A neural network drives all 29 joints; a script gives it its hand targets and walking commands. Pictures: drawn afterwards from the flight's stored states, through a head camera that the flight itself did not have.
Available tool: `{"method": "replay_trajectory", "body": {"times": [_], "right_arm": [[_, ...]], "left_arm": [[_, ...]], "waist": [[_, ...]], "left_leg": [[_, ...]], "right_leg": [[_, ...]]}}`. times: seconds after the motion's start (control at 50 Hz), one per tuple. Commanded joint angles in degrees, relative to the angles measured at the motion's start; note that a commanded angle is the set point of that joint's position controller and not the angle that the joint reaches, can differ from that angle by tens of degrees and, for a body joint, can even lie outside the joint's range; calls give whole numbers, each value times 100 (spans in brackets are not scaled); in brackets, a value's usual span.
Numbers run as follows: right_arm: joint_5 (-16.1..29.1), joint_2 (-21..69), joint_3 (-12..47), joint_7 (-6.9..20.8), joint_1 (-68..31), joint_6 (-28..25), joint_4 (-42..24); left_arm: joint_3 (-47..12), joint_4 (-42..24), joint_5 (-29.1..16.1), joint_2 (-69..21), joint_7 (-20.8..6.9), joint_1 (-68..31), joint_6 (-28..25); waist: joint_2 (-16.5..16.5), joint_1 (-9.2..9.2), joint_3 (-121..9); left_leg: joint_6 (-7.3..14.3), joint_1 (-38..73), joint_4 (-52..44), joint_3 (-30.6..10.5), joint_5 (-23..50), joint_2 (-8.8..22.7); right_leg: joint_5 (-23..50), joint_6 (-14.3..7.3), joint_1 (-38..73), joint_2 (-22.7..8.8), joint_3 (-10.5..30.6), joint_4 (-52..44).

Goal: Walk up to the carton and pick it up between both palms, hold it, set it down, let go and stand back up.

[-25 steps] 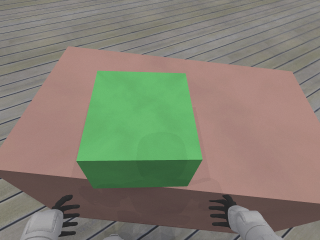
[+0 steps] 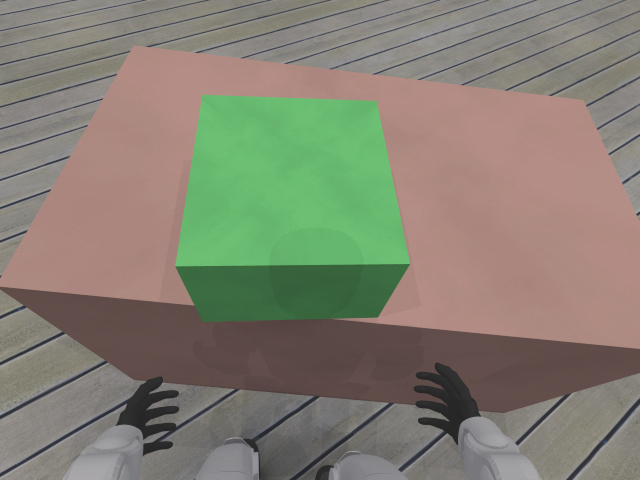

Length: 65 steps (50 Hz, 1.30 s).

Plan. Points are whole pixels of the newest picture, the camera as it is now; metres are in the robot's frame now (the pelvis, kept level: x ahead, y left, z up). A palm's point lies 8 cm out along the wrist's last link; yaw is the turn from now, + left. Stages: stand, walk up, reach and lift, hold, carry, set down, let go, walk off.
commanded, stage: reach and lift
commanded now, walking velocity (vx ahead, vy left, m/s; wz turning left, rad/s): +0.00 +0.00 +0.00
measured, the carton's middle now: (291, 208) +0.48 +0.03 -0.02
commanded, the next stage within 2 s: none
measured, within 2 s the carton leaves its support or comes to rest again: neither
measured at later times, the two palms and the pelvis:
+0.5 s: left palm (131, 439) +0.17 +0.22 -0.07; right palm (485, 459) +0.14 -0.20 -0.05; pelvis +0.00 +0.03 +0.01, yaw -4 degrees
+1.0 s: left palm (120, 407) +0.21 +0.23 -0.05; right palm (485, 415) +0.19 -0.21 -0.04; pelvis +0.04 +0.03 +0.02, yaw -4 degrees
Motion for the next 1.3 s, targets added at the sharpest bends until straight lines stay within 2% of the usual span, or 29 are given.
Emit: {"method": "replay_trajectory", "body": {"times": [0.0,0.02,0.04,0.08,0.1,0.16,0.2,0.26,0.28,0.3,0.32,0.38,0.42,0.46,0.52,0.58,0.6,0.64,0.66,0.76,0.84,0.94,0.96,1.04,1.08,1.12,1.22,1.24,1.28], "right_arm": [[-159,-851,-473,91,672,-44,-259],[-212,-781,-518,103,576,-67,-440],[-212,-702,-502,154,544,-69,-370],[-339,-571,-542,321,486,-143,-507],[-320,-582,-619,373,457,-222,-673],[-429,-432,-718,466,206,-425,-918],[-514,-517,-856,548,54,-557,-956],[-608,-768,-1001,738,131,-671,-788],[-597,-841,-1003,845,39,-722,-870],[-658,-980,-1057,911,99,-744,-636],[-684,-1068,-1158,974,73,-825,-864],[-777,-965,-1064,1040,122,-933,-628],[-645,-782,-957,981,246,-942,-465],[-588,-785,-890,896,259,-994,-600],[-574,-942,-1002,937,242,-1213,-787],[-582,-940,-1032,978,280,-1305,-379],[-598,-879,-1036,978,282,-1371,-241],[-670,-939,-1192,927,268,-1529,-366],[-618,-914,-1129,915,225,-1655,-597],[-390,-922,-1045,943,375,-2081,-187],[-318,-962,-1012,817,340,-2473,-239],[-44,-945,-802,759,736,-2862,113],[-62,-1016,-833,731,599,-2957,44],[93,-1067,-659,595,773,-3373,121],[266,-1087,-553,587,932,-3550,243],[342,-1070,-453,606,885,-3767,368],[526,-1074,-284,544,742,-4211,298],[511,-1025,-172,520,873,-4259,488],[629,-1046,-146,453,721,-4463,239]], "left_arm": [[-90,-696,78,257,58,517,45],[-88,-697,58,222,42,423,22],[-129,-698,24,262,70,266,-39],[-95,-692,129,281,169,247,-260],[-78,-806,104,326,219,28,-377],[-56,-726,156,331,292,-341,-679],[-229,-942,64,192,446,-595,-862],[-398,-830,59,-118,574,-295,-1045],[-414,-873,102,-260,614,-287,-1103],[-457,-765,64,-350,658,-74,-1152],[-399,-589,128,-401,670,72,-1201],[-293,-287,216,-391,680,203,-1438],[-324,-144,189,-235,581,105,-1525],[-236,-217,138,-147,561,30,-1573],[-259,-470,176,-267,733,-6,-1931],[-331,-165,174,-273,698,104,-2127],[-301,-179,269,-234,699,36,-2217],[-394,-143,251,-212,693,152,-2346],[-425,-329,187,-257,713,116,-2489],[-441,-32,117,-93,841,333,-3184],[-448,187,0,-24,758,440,-3716],[-400,284,47,30,662,790,-4216],[-350,305,-69,112,600,742,-4326],[-296,425,-109,225,489,804,-4788],[-259,517,-130,241,428,856,-5003],[-230,506,-154,330,409,835,-5197],[-116,567,-273,538,316,695,-5599],[-49,718,-294,481,273,781,-5624],[-126,476,-498,534,243,567,-5806]], "waist": [[406,-94,-1341],[218,-159,-1217],[288,-60,-1064],[120,2,-1051],[236,27,-1051],[-95,132,-981],[308,92,-931],[878,60,-866],[1007,99,-1154],[883,39,-1080],[817,125,-1161],[275,201,-554],[-218,167,-332],[-518,228,-344],[202,280,-563],[225,168,-392],[230,234,-307],[223,94,-471],[246,119,-721],[449,238,-722],[141,180,-940],[371,208,-1102],[238,160,-1081],[230,169,-1236],[273,143,-1160],[354,239,-1147],[189,281,-1185],[145,267,-994],[225,164,-1063]], "left_leg": [[-151,3156,-650,-111,148,-95],[-110,3213,-712,-88,-32,-131],[-78,3145,-760,-72,-282,-169],[-12,3352,-799,-165,-474,-158],[-10,3309,-818,-137,-553,-177],[-56,3685,-472,-236,-814,-275],[-71,3524,-575,-297,-1125,-187],[40,2399,-1305,-643,-2305,155],[78,2300,-1466,-694,-2352,201],[105,2060,-1776,-881,-2588,305],[105,2004,-1752,-842,-2660,307],[143,1911,-1744,-674,-2091,166],[30,3059,-1221,-418,-1109,-194],[-69,3855,-1017,-413,-545,-310],[-69,3187,-1459,-429,-1198,-150],[5,2840,-1641,-493,-1317,-68],[-27,2786,-1614,-443,-1226,-111],[-9,2940,-1546,-429,-1229,-97],[-48,2994,-1500,-427,-1072,-93],[-85,2706,-1691,-454,-809,-55],[-111,3036,-1447,-407,317,-145],[-210,3214,-1421,-470,1107,-128],[-205,3175,-1405,-421,1221,-200],[-224,3195,-1219,-359,1668,-227],[-219,3170,-1185,-419,1773,-223],[-256,3214,-1105,-414,1882,-229],[-167,3004,-1011,-331,1657,-283],[-146,2936,-1015,-305,1632,-278],[-154,2837,-999,-282,1544,-317]], "right_leg": [[36,224,-773,-212,20,-1717],[-134,244,-787,-283,51,-1931],[-414,227,-856,-376,194,-2035],[-732,158,-986,-407,164,-2057],[-801,146,-1089,-419,228,-2084],[-1739,47,-1558,-690,573,-2269],[-1600,21,-1633,-605,463,-2017],[-785,68,-344,-249,189,-1342],[-520,115,55,-165,132,-1144],[-237,141,390,-12,27,-1029],[-339,148,605,-26,83,-1087],[-401,139,526,-125,217,-1459],[-1300,70,-407,-417,472,-2161],[-1404,26,-1203,-559,567,-2590],[-797,84,-406,-275,339,-2086],[-675,93,-97,-265,318,-2054],[-666,90,-43,-278,385,-2094],[-748,61,-74,-353,451,-2154],[-536,89,-36,-360,438,-2149],[-42,100,378,-203,353,-1995],[588,123,431,-201,392,-2097],[1067,52,728,-131,452,-2123],[1150,98,644,-135,423,-2138],[1573,130,975,-114,480,-2077],[1681,126,998,-100,505,-2063],[1635,88,996,-125,553,-2068],[1834,174,1109,-184,670,-1915],[1891,194,1098,-190,669,-1921],[2186,275,1178,-224,702,-1768]]}}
